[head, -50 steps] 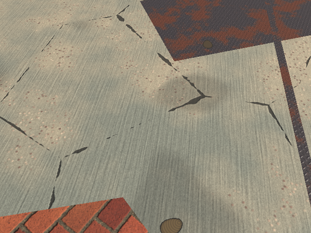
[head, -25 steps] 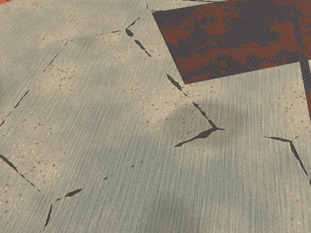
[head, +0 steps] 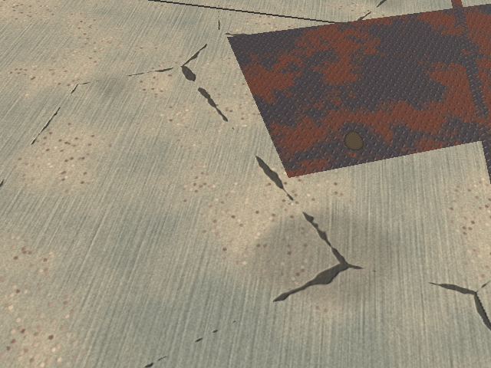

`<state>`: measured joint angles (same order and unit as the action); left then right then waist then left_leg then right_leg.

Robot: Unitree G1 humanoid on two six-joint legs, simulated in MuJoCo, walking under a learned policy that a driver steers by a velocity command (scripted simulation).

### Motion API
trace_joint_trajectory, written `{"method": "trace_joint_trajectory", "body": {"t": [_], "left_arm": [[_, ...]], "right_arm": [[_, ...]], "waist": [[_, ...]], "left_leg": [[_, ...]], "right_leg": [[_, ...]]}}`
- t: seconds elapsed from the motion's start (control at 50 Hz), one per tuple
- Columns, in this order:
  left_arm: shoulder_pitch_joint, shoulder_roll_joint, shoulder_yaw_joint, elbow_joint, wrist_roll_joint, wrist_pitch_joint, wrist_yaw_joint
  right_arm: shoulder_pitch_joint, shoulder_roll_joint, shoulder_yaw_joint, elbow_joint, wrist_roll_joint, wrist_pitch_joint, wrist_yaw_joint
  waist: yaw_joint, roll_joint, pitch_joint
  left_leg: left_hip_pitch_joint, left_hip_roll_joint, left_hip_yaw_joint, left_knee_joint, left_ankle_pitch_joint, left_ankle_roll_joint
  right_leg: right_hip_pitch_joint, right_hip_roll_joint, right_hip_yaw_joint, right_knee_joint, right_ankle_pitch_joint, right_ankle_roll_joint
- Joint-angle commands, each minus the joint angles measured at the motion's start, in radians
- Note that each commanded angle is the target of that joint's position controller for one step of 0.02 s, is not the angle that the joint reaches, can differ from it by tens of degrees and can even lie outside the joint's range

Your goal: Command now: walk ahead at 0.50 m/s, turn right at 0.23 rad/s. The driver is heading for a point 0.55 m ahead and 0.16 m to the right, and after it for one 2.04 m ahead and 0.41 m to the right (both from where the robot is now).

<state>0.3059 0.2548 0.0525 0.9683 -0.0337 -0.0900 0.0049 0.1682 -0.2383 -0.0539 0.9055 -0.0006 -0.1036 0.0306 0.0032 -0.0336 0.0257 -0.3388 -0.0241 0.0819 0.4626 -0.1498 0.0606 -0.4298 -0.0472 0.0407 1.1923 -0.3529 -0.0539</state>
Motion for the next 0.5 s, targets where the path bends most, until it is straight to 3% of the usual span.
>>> {"method": "trace_joint_trajectory", "body": {"t": [0.02, 0.1, 0.2, 0.32, 0.38, 0.4, 0.42, 0.44, 0.46, 0.48, 0.5], "left_arm": [[0.055, 0.049, 0.025, -0.041, 0.0, 0.017, 0.011], [-0.025, 0.05, 0.036, -0.074, 0.006, 0.036, 0.013], [-0.161, 0.03, 0.031, -0.124, 0.015, 0.025, -0.012], [-0.329, 0.005, 0.013, -0.226, 0.014, 0.027, -0.051], [-0.299, 0.036, 0.027, -0.259, 0.011, 0.03, -0.069], [-0.235, 0.063, 0.04, -0.254, 0.01, 0.033, -0.071], [-0.11, 0.106, 0.064, -0.23, 0.006, 0.034, -0.069], [0.057, 0.178, 0.1, -0.191, 0.008, 0.037, -0.053], [0.13, 0.29, 0.125, -0.175, 0.008, 0.042, -0.032], [0.138, 0.276, 0.108, -0.198, 0.019, 0.028, -0.034], [0.128, 0.198, 0.087, -0.195, 0.029, 0.021, -0.035]], "right_arm": [[0.024, -0.068, -0.013, -0.016, -0.015, -0.022, 0.001], [0.071, -0.113, -0.026, 0.018, -0.02, -0.027, -0.022], [0.1, -0.128, -0.024, 0.028, -0.015, -0.019, -0.046], [0.201, -0.154, -0.034, 0.064, 0.002, 0.02, -0.056], [0.161, -0.19, -0.045, 0.044, 0.009, 0.04, -0.064], [0.146, -0.206, -0.049, 0.035, 0.011, 0.046, -0.069], [0.123, -0.217, -0.052, 0.026, 0.013, 0.052, -0.071], [0.106, -0.215, -0.048, 0.011, 0.016, 0.048, -0.071], [0.176, -0.091, -0.013, -0.031, -0.019, 0.025, -0.055], [0.168, -0.073, 0.004, -0.064, 0.004, -0.025, -0.034], [0.035, -0.145, -0.018, -0.094, 0.044, -0.056, -0.022]], "waist": [[0.011, 0.127, -0.049], [0.008, 0.088, 0.005], [-0.028, 0.078, 0.03], [-0.084, 0.061, 0.084], [-0.032, 0.113, 0.03], [0.01, 0.139, -0.017], [0.082, 0.142, -0.085], [0.168, 0.099, -0.171], [0.109, -0.149, -0.266], [0.087, -0.165, -0.41], [0.129, -0.075, -0.317]], "left_leg": [[0.138, 0.264, -0.247, -0.315, 0.03, 0.131], [0.163, 0.264, -0.12, -0.347, 0.177, 0.134], [0.226, 0.245, 0.009, -0.361, 0.233, 0.093], [0.459, 0.315, 0.072, -0.277, 0.373, 0.086], [0.482, 0.32, 0.122, -0.127, 0.781, 0.058], [0.474, 0.316, 0.134, -0.019, 0.94, 0.048], [0.431, 0.297, 0.146, 0.153, 0.995, 0.03], [0.264, 0.252, 0.153, 0.406, 0.821, -0.01], [-0.164, 0.107, 0.13, 0.787, 0.01, -0.066], [-0.389, -0.033, -0.106, 0.984, -0.449, -0.069], [-0.492, 0.033, -0.187, 0.996, -0.37, -0.038]], "right_leg": [[-0.144, -0.098, 0.065, -0.009, 0.104, -0.012], [-0.275, -0.085, 0.104, -0.124, 0.261, 0.007], [-0.286, -0.059, 0.039, -0.383, 0.471, 0.013], [-0.375, -0.044, -0.056, -0.532, 0.363, -0.013], [-0.221, 0.028, -0.149, -0.552, 0.218, -0.058], [-0.117, 0.068, -0.176, -0.546, 0.169, -0.079], [0.056, 0.106, -0.184, -0.589, 0.183, -0.111], [0.342, 0.097, -0.103, -0.669, 0.242, -0.158], [0.717, -0.162, 0.348, -0.676, 0.235, -0.297], [0.875, -0.314, 0.809, -0.858, 0.142, -0.427], [0.827, -0.27, 0.674, -0.889, 0.171, -0.351]]}}
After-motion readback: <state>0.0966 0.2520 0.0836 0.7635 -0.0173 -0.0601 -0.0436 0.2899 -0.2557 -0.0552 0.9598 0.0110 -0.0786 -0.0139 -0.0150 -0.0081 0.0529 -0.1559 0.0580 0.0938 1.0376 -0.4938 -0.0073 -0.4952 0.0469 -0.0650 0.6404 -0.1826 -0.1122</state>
